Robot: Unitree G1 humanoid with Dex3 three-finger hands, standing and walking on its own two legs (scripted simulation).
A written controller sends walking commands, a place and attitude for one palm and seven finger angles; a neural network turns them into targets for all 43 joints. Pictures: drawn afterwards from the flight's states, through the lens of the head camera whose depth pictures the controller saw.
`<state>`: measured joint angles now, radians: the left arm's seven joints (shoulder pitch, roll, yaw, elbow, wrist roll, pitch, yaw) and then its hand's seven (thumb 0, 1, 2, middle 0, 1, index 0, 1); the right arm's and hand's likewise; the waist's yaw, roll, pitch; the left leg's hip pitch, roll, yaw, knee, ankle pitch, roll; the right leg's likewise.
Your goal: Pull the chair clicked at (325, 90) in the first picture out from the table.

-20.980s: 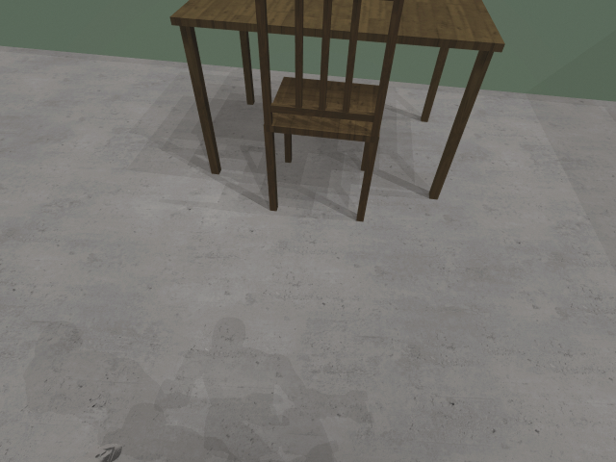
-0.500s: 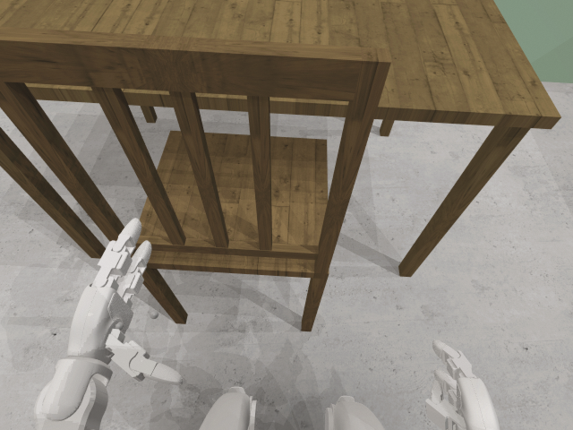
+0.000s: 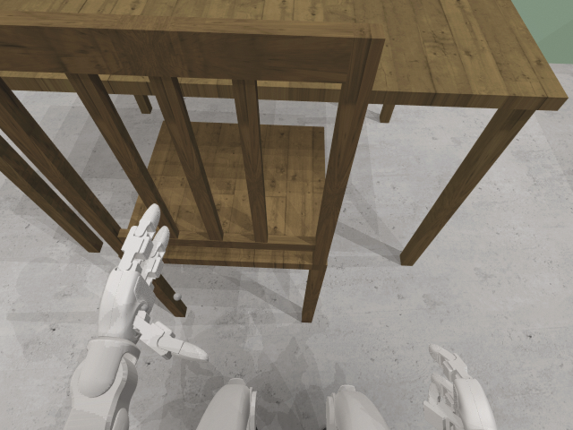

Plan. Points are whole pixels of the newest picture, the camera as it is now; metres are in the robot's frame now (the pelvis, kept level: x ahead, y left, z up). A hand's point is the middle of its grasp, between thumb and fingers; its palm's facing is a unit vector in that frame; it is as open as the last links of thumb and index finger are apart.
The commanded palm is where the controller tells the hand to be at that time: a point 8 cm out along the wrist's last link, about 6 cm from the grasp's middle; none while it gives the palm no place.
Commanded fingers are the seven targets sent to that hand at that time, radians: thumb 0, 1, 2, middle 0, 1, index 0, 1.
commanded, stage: aim the fingers beside a spindle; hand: left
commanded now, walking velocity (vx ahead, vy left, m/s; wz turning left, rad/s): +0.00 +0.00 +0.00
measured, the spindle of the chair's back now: (197, 178) +0.46 +0.15 +0.05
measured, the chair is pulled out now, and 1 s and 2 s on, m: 0.00 0.00 0.00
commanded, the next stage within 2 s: push the fingers through the gap in 1.18 s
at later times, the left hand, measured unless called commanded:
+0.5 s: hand (204, 283) +0.31 +0.12 +0.01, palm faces -0.07 -1.00 -0.02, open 16.9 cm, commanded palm +0.29 +0.18 +0.01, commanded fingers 0.00 -0.50 0.30 -0.06 -0.08 -0.06 -0.08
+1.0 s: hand (207, 286) +0.31 +0.12 +0.01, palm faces -0.07 -1.00 -0.02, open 16.9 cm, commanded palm +0.29 +0.18 +0.01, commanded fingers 0.00 -0.50 0.30 -0.06 -0.08 -0.06 -0.08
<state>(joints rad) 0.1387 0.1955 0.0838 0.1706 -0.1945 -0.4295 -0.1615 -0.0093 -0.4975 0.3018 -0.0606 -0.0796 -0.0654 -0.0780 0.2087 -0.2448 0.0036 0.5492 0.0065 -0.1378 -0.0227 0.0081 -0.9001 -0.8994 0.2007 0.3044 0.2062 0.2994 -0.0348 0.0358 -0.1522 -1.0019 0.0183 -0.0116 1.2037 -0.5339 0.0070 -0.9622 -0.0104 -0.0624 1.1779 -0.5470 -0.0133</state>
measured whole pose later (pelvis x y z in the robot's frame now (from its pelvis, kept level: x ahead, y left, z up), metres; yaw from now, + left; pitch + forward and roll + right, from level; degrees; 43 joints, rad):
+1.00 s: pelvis -0.01 +0.00 -0.02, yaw +0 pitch +22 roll -2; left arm 0.01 0.15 0.01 0.26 -0.15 -0.45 -0.07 -0.01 -0.50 0.30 -0.06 -0.08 -0.06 -0.08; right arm 0.20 -0.24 0.00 0.54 0.00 -0.06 -0.01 0.01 -0.90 -0.90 0.20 0.30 0.21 0.30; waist -0.04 0.04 -0.16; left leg -1.11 0.02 -0.01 1.28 -0.55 0.01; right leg -1.07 -0.01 -0.06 1.26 -0.57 -0.01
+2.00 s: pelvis -0.01 +0.01 -0.02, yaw -1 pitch +23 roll -2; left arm -0.31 0.18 0.09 0.53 -0.13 -0.44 -0.05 -0.01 -0.50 0.30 -0.06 -0.08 -0.06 -0.08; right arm 0.21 -0.25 0.00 0.60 0.00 -0.03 -0.02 0.01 -0.90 -0.90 0.20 0.30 0.21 0.30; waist -0.07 0.04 -0.15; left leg -1.14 0.02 -0.01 1.29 -0.54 0.02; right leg -1.10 -0.01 -0.05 1.26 -0.55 0.00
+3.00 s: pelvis -0.01 +0.01 -0.02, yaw -1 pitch +24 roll -2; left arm -0.50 0.19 0.17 0.77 -0.09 -0.52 -0.01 -0.01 -0.50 0.30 -0.06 -0.08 -0.06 -0.08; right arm 0.25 -0.25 -0.01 0.62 -0.02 0.03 0.02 0.00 -0.90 -0.90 0.20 0.30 0.21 0.30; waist -0.10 0.04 -0.15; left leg -1.15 0.03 0.01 1.27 -0.54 0.02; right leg -1.12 0.00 -0.04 1.24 -0.54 0.00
